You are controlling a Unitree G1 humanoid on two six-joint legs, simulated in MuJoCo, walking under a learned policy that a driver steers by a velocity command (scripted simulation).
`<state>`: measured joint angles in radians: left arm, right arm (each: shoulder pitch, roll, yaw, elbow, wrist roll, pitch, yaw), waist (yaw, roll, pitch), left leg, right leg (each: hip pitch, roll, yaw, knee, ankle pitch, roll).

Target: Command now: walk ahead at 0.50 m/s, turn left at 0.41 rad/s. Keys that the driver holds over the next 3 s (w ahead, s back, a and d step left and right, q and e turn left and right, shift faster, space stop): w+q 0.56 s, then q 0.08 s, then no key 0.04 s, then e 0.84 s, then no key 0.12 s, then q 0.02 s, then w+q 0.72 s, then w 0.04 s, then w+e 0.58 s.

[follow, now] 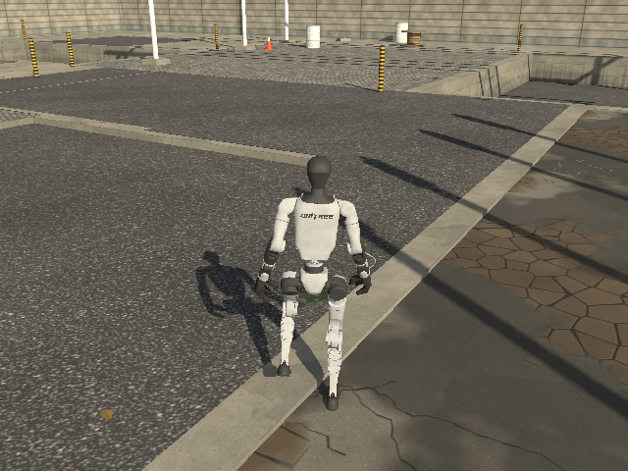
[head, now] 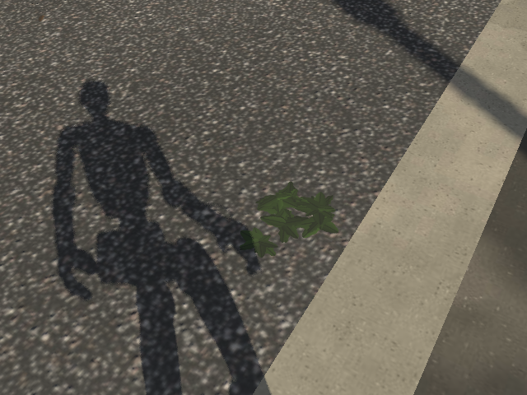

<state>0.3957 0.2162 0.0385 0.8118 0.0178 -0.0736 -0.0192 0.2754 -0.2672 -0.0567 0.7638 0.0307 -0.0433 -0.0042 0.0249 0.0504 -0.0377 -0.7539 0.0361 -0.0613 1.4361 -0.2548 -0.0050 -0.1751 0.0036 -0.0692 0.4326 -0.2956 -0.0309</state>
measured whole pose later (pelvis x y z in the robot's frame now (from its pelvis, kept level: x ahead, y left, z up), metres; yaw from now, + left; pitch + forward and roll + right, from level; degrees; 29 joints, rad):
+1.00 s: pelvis +0.46 +0.06 +0.03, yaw +21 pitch +1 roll +1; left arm 0.16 0.24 0.04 0.73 0.00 -0.01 -0.01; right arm 0.16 -0.27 -0.06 0.68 0.00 0.02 -0.05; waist 0.02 0.00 0.06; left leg -0.43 -0.02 -0.09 0.88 -0.47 -0.07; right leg -0.38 0.07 0.10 0.44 -0.08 -0.04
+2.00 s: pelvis +0.51 +0.06 +0.05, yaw +6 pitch +1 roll +0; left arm 0.30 0.26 0.06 0.78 0.01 -0.06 0.01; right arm 0.25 -0.29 -0.08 0.80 0.02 -0.01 0.00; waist 0.02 0.01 -0.03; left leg -0.59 0.08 -0.06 0.86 -0.15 -0.04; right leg -0.04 0.01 -0.12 0.22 -0.21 -0.04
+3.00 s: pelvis +1.02 +0.29 +0.04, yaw +10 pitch +2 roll -1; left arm 0.32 0.28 0.06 0.73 -0.01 -0.06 -0.01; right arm 0.17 -0.30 -0.02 0.65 -0.02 -0.10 0.00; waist 0.04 0.03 0.04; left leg -0.65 0.10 -0.10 0.95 -0.24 -0.05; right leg -0.21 0.13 0.08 0.35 -0.15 -0.10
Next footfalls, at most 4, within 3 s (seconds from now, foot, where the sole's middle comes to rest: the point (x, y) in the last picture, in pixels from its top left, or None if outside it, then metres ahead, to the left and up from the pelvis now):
0.26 left None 0.31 0.13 -0.74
0.74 right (287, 358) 0.61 0.03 -0.74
1.16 left None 0.49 0.22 -0.74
1.58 right None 0.51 -0.04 -0.74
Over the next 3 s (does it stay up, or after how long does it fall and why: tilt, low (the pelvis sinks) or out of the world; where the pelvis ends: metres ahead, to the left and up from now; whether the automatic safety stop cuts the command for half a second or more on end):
stays up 1.02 0.29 0.04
